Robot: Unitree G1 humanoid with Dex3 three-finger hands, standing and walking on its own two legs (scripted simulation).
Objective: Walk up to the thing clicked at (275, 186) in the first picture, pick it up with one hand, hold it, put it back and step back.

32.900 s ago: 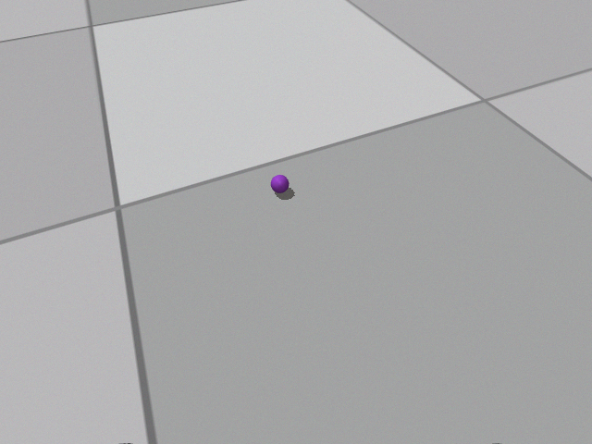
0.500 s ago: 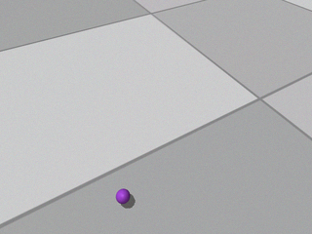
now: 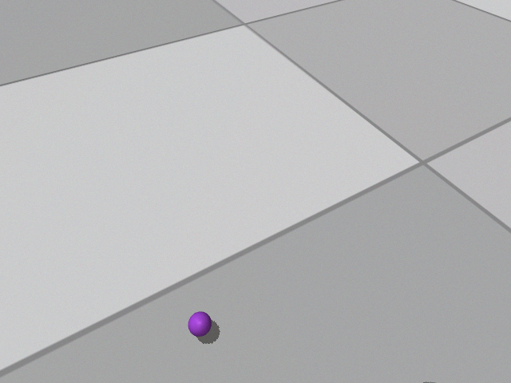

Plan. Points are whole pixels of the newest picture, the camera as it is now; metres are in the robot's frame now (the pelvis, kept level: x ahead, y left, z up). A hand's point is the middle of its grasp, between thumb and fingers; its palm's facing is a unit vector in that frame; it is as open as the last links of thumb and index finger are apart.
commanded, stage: stand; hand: left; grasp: from above
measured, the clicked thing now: (199, 323) +0.41 +0.24 -0.74
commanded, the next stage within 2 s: step back in 0.46 s
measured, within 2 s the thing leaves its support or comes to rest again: neither
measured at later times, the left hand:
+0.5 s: hand out of the picture +0.07 +0.25 -0.16, palm faces +0.01 -0.94 -0.34, open 7.4 cm
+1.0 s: hand out of the picture +0.05 +0.30 -0.18, palm faces -0.08 -0.93 -0.35, open 7.4 cm
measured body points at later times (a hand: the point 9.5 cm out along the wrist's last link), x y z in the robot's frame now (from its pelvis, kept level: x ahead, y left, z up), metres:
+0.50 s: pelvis +0.00 +0.00 +0.00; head +0.01 -0.01 +0.45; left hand +0.07 +0.30 -0.13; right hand +0.06 -0.30 -0.14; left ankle +0.00 +0.13 -0.75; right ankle -0.01 -0.13 -0.75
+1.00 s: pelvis -0.08 +0.05 -0.02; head +0.00 +0.08 +0.42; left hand +0.06 +0.35 -0.16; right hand -0.01 -0.27 -0.12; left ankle -0.05 +0.13 -0.75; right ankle -0.12 -0.10 -0.67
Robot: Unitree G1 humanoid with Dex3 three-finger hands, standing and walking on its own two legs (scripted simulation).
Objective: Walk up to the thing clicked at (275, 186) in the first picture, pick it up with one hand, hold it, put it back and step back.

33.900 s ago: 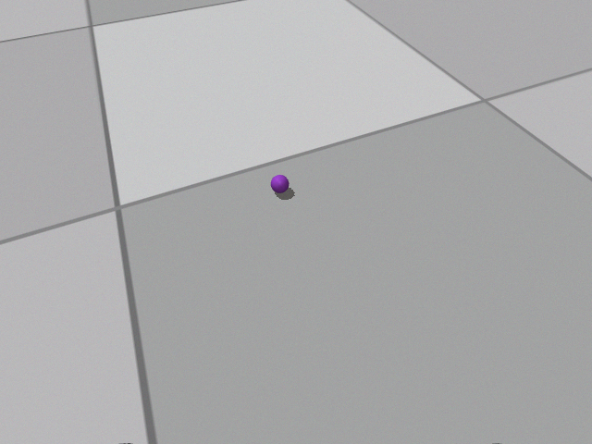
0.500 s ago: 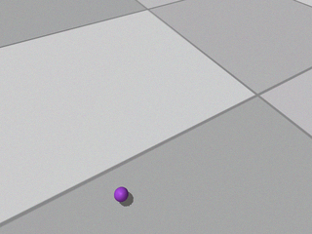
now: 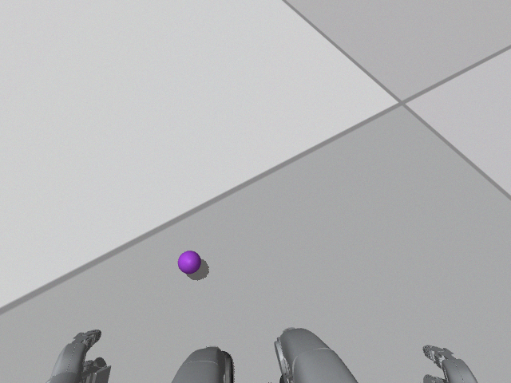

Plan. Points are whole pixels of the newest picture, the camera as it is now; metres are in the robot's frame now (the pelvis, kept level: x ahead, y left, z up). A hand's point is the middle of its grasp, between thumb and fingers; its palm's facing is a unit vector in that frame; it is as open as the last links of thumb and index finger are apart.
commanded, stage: step back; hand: left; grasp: from above
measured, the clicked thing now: (189, 262) +0.48 +0.21 -0.72
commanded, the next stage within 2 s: none
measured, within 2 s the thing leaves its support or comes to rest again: neither
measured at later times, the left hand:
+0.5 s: hand out of the picture +0.01 +0.26 -0.14, palm faces +0.00 -0.92 -0.39, open 7.4 cm
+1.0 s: hand out of the picture -0.21 +0.25 -0.16, palm faces -0.08 -0.92 -0.39, open 7.4 cm
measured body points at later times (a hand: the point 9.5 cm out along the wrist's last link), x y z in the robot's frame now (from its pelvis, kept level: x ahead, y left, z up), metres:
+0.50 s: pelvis -0.13 +0.00 -0.01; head -0.07 +0.00 +0.43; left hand +0.01 +0.31 -0.12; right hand -0.05 -0.33 -0.13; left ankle -0.17 +0.11 -0.72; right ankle -0.06 -0.14 -0.73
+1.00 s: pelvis -0.30 -0.02 -0.02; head -0.24 -0.02 +0.43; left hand -0.20 +0.30 -0.13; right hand -0.18 -0.34 -0.12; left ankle -0.17 +0.10 -0.73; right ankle -0.32 -0.15 -0.73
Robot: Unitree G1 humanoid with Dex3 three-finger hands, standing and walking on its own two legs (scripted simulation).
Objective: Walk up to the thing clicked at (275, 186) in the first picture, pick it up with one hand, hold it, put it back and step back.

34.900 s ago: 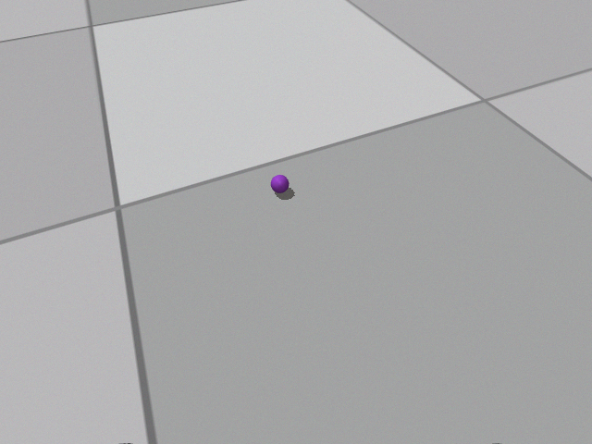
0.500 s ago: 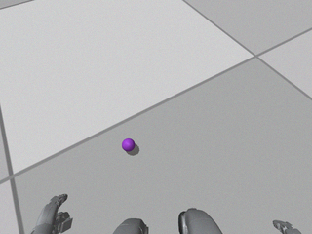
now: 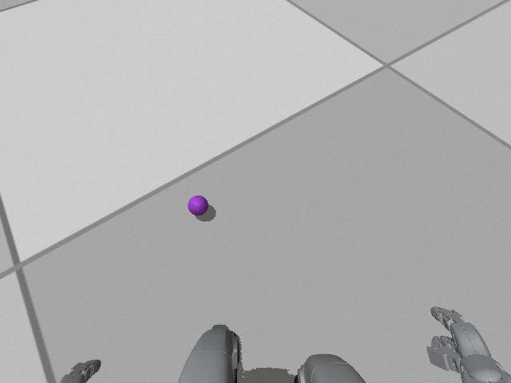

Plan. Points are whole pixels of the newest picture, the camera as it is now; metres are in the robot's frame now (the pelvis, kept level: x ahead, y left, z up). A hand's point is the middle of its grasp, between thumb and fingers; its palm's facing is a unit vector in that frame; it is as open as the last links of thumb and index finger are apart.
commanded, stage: step back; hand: left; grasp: from above
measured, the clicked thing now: (198, 205) +0.77 +0.29 -0.71
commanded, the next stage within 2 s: stand in 1.80 s
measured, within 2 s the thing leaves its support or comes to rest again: neither
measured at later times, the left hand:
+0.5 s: hand out of the picture -0.06 +0.25 -0.14, palm faces +0.09 -0.94 -0.33, open 7.4 cm
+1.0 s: hand out of the picture -0.24 +0.21 -0.12, palm faces +0.11 -0.90 -0.43, open 7.4 cm
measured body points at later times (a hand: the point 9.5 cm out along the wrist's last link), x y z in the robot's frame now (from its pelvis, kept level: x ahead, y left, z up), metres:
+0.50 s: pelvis -0.16 -0.02 +0.02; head -0.12 +0.02 +0.46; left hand -0.06 +0.30 -0.12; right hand -0.06 -0.33 -0.08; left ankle -0.13 +0.10 -0.71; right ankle -0.16 -0.17 -0.62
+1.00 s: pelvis -0.26 -0.07 +0.01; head -0.25 -0.09 +0.46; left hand -0.24 +0.26 -0.09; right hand -0.20 -0.39 -0.12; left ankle -0.28 +0.06 -0.70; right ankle -0.26 -0.19 -0.71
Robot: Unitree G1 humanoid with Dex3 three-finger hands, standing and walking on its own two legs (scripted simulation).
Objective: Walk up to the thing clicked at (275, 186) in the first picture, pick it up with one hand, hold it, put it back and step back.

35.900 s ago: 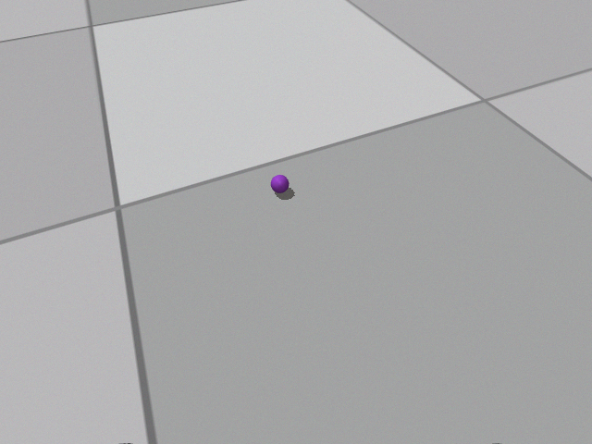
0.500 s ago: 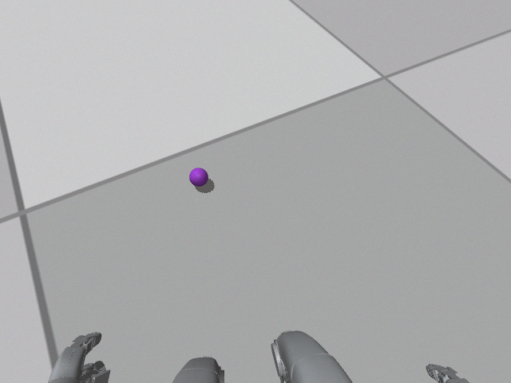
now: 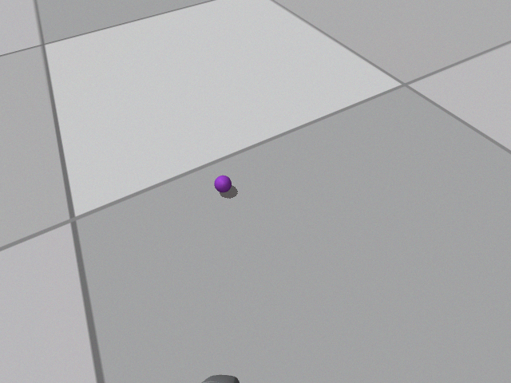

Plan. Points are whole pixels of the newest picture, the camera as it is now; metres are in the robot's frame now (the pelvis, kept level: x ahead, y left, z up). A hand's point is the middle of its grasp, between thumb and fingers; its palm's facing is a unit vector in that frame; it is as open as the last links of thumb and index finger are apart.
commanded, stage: step back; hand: left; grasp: from above
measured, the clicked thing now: (222, 183) +1.06 +0.26 -0.72
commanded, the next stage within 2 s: stand in 0.80 s
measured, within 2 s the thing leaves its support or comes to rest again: neither
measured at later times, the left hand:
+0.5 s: hand out of the picture +0.12 +0.23 -0.13, palm faces +0.04 -0.92 -0.38, open 7.4 cm
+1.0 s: hand (126, 375) +0.14 +0.27 -0.14, palm faces +0.03 -0.94 -0.33, open 7.4 cm
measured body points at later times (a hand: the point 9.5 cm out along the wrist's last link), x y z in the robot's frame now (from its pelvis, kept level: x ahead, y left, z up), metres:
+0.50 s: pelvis +0.03 -0.03 +0.00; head +0.05 -0.05 +0.45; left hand +0.12 +0.28 -0.11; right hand +0.11 -0.34 -0.13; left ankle +0.01 +0.12 -0.69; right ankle +0.07 -0.13 -0.73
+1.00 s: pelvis +0.06 +0.01 +0.01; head +0.07 +0.02 +0.46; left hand +0.14 +0.32 -0.12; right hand +0.18 -0.28 -0.11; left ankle +0.04 +0.13 -0.73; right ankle +0.07 -0.13 -0.73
